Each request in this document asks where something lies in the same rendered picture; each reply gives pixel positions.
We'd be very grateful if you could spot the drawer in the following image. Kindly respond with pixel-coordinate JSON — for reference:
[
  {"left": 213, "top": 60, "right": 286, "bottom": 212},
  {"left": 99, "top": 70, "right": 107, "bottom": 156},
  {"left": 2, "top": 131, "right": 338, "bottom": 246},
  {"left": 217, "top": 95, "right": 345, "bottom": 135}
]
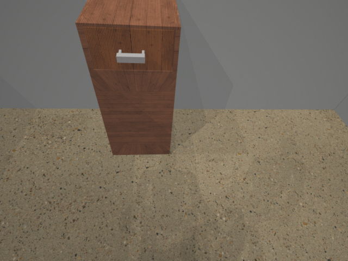
[{"left": 84, "top": 26, "right": 174, "bottom": 71}]

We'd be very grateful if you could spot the handle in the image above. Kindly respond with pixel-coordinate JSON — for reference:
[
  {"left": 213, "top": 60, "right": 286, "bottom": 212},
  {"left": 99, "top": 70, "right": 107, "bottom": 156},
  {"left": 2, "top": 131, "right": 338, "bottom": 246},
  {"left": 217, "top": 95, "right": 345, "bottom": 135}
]
[{"left": 116, "top": 49, "right": 145, "bottom": 63}]

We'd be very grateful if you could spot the cabinet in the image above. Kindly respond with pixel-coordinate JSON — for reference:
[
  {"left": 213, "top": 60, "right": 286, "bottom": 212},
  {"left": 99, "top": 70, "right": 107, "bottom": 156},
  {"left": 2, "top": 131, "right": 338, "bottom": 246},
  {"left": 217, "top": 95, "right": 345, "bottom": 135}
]
[{"left": 76, "top": 0, "right": 181, "bottom": 155}]

